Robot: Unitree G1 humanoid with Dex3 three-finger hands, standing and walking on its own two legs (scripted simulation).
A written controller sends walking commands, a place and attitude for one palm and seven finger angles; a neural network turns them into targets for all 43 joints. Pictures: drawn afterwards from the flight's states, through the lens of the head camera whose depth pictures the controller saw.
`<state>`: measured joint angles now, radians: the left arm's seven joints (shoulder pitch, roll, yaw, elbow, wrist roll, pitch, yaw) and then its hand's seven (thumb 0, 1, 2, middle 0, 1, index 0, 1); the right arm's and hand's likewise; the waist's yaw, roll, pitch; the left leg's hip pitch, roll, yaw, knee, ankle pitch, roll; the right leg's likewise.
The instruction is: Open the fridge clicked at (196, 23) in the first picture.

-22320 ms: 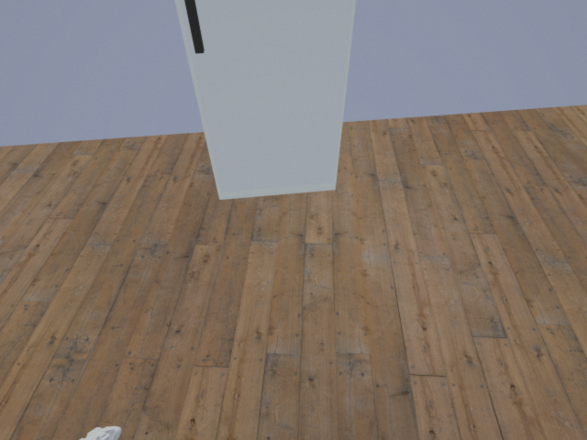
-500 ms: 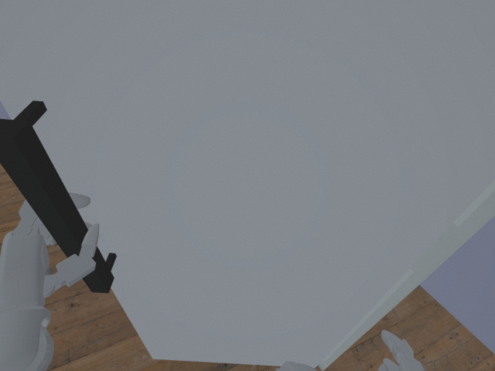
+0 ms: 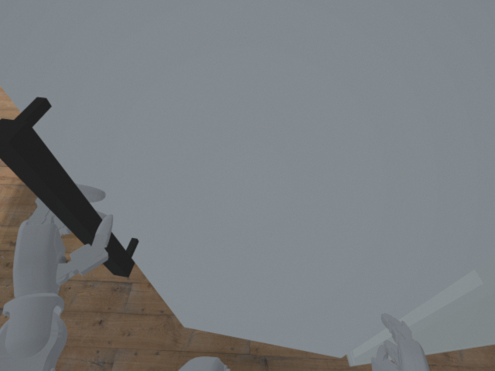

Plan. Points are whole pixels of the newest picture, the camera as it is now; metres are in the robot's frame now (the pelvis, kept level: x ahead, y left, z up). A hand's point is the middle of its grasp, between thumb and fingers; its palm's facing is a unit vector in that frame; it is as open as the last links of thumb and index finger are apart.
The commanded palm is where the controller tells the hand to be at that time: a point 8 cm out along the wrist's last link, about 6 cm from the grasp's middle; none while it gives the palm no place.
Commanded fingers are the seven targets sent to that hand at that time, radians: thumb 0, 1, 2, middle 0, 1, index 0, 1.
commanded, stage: stop walking and hold the door back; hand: left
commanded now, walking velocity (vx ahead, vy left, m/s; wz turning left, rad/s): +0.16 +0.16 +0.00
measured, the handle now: (92, 207) +0.28 +0.24 +0.14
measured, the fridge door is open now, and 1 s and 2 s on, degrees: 73 72 68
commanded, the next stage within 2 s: loosen the grip on the handle in 0.88 s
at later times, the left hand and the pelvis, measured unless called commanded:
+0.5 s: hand (101, 233) +0.25 +0.22 +0.13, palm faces +0.23 -0.96 -0.14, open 5.9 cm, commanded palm +0.23 +0.25 +0.13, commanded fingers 0.00 0.90 0.90 -0.45 -1.40 -0.45 -1.40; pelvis -0.10 +0.02 +0.01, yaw +5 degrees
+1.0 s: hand (102, 230) +0.26 +0.22 +0.13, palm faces +0.33 -0.93 -0.18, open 6.3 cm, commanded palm +0.22 +0.26 +0.12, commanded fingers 0.00 0.66 0.78 -0.45 -1.40 -0.45 -1.40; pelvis -0.10 -0.01 -0.01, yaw +2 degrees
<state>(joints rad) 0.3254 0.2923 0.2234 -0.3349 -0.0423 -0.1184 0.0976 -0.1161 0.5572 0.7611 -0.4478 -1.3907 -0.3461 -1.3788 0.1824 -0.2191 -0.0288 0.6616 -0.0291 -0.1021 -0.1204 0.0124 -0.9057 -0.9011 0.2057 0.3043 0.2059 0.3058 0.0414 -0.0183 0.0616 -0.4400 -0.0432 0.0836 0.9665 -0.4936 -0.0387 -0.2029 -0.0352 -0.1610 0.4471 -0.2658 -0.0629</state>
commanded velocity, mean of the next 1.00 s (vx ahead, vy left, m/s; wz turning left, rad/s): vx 0.10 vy -0.03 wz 0.00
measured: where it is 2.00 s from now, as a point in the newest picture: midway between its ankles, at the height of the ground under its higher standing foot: outside the picture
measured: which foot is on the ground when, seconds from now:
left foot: up 0.00-0.22, down 0.24-1.00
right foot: down 0.00-0.26, up 0.28-0.62, down 0.64-1.00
